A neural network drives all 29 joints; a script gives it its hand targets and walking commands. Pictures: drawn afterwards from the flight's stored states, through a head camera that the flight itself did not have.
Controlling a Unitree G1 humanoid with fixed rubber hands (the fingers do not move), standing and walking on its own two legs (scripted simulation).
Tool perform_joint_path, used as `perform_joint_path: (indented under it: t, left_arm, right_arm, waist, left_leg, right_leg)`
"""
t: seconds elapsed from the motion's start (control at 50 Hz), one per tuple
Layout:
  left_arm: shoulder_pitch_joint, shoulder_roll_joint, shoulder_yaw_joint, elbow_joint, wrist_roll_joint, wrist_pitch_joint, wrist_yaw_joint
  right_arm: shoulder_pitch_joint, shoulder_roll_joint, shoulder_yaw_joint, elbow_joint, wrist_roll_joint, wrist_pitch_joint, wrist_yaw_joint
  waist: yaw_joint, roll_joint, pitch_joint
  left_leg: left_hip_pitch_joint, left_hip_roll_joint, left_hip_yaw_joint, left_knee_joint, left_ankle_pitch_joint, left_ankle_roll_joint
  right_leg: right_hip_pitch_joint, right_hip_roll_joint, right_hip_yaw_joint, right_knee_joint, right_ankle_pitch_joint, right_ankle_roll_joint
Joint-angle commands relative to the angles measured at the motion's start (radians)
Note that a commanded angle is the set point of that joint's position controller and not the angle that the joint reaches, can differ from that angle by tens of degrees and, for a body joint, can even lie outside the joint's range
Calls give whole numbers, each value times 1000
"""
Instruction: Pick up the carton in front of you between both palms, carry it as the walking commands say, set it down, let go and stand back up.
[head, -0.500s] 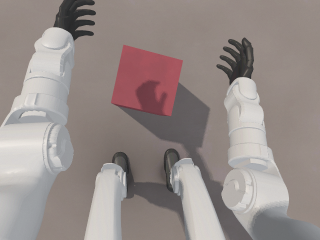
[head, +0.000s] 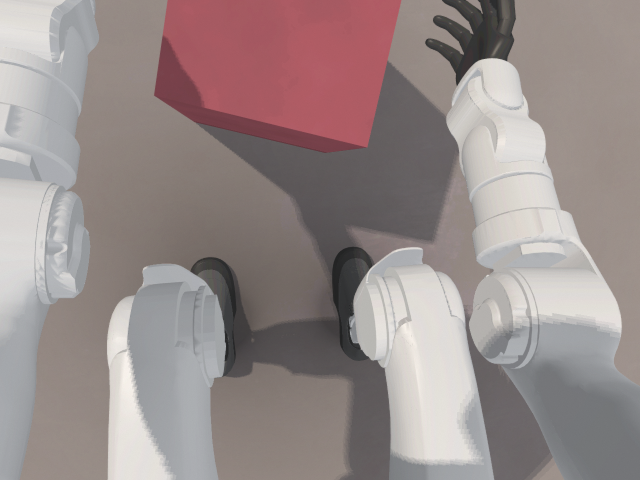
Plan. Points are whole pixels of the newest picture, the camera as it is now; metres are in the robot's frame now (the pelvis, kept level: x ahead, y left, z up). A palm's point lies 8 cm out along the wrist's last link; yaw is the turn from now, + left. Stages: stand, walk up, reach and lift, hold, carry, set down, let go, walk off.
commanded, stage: reach and lift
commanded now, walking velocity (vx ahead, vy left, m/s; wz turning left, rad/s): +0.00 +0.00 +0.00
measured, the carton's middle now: (279, 51) +0.55 +0.02 -0.29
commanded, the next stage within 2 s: none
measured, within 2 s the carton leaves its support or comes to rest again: leaves its support in 1.02 s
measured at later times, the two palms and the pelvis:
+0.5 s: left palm out of the picture +0.59 +0.18 -0.22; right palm (440, 56) +0.54 -0.16 -0.22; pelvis +0.01 +0.00 -0.05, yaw +0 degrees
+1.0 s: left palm out of the picture +0.58 +0.16 -0.22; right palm (430, 39) +0.55 -0.14 -0.21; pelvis +0.01 +0.01 -0.06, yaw +0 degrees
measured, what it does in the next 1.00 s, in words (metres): lowers itself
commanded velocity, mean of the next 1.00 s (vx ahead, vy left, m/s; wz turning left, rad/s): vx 0.00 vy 0.00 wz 0.00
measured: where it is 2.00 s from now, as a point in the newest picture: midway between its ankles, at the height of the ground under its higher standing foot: (289, 329)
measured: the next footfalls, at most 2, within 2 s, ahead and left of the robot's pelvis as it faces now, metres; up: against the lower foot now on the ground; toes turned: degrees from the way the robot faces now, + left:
none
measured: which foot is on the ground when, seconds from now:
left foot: down 0.00-1.00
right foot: down 0.00-1.00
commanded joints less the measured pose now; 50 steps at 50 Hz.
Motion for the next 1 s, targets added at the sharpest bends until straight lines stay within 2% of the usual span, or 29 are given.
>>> perform_joint_path:
  t: [0.0, 0.08, 0.14, 0.22, 0.3, 0.36, 0.48, 0.62, 0.66, 0.72, 0.78, 0.82, 0.88, 0.94, 0.98]
  left_arm:
    - [-345, 107, -7, -18, -8, -22, -4]
    - [-393, 122, -30, 27, -22, -43, -6]
    - [-444, 138, -65, 10, -52, -62, 3]
    - [-469, 133, -114, -42, -91, -80, 21]
    - [-465, 104, -99, -94, -87, -79, 36]
    - [-403, 84, -87, -83, -85, -76, 42]
    - [-308, 28, -50, -9, -52, -73, 26]
    - [-372, -28, -70, -20, -52, -87, 26]
    - [-393, -96, -85, -20, -47, -85, 24]
    - [-425, -226, -88, -9, -29, -70, -3]
    - [-549, -713, -147, -47, 1, -36, -116]
    - [-491, -886, -105, -60, 47, -5, -178]
    - [-440, -1020, -60, -115, 86, 22, -222]
    - [-431, -1109, -66, -182, 70, 35, -239]
    - [-450, -1162, -99, -258, 42, 37, -235]
  right_arm:
    - [-271, -115, -12, -24, -12, -23, 5]
    - [-326, -137, -17, 45, -22, -48, 14]
    - [-371, -164, -2, 53, -2, -72, 14]
    - [-377, -153, 63, 95, 79, -89, 23]
    - [-391, -173, 73, 82, 83, -100, 29]
    - [-339, -169, 74, 76, 72, -106, 19]
    - [-279, -137, 36, 114, 16, -109, 20]
    - [-363, -39, 86, 74, 40, -105, 26]
    - [-392, 15, 100, 75, 46, -104, 29]
    - [-405, 105, 66, 103, -11, -94, 40]
    - [-597, 550, 103, 70, -67, -51, 163]
    - [-658, 694, 98, 38, -99, -10, 238]
    - [-662, 827, 108, -9, -108, 25, 300]
    - [-668, 909, 145, -79, -80, 41, 320]
    - [-670, 968, 182, -118, -44, 50, 328]
  waist:
    - [-24, 165, -1092]
    - [-31, 152, -1019]
    - [-37, 159, -1070]
    - [-12, 193, -1152]
    - [-6, 195, -1148]
    - [-14, 183, -1208]
    - [-28, 151, -1017]
    - [18, 119, -1005]
    - [23, 113, -1004]
    - [-15, 120, -958]
    - [-20, 164, -928]
    - [-10, 171, -918]
    - [10, 139, -911]
    - [16, 123, -1012]
    - [22, 135, -1134]
  left_leg:
    - [629, 17, 18, -141, 68, -7]
    - [590, 24, 2, -81, 85, -7]
    - [638, 26, -4, -31, 151, -8]
    - [736, 23, 3, 11, 251, -8]
    - [772, 15, 5, 39, 337, -14]
    - [812, 6, 15, 52, 385, -18]
    - [605, 3, 14, 30, 287, -18]
    - [544, -6, 28, 11, 214, -2]
    - [554, -11, 30, 4, 196, 0]
    - [548, -26, 21, -4, 164, -8]
    - [542, -57, 17, 8, 171, -4]
    - [526, -72, 36, 15, 170, 0]
    - [490, -84, 59, 21, 204, 11]
    - [529, -86, 68, 32, 271, 16]
    - [603, -89, 73, 35, 345, 12]
  right_leg:
    - [510, 6, -81, -96, 121, 21]
    - [497, 2, -74, -31, 144, 23]
    - [517, 1, -73, 16, 207, 22]
    - [503, 5, -75, 56, 276, 16]
    - [455, 11, -76, 72, 322, 12]
    - [484, 21, -86, 73, 357, 16]
    - [448, 24, -73, 55, 310, 18]
    - [516, 39, -55, 46, 285, 17]
    - [529, 48, -54, 41, 268, 15]
    - [529, 59, -63, 34, 237, 12]
    - [452, 93, -70, 54, 222, -4]
    - [423, 102, -82, 72, 204, -3]
    - [406, 112, -96, 85, 219, -6]
    - [417, 116, -104, 96, 275, -9]
    - [441, 116, -109, 102, 332, -11]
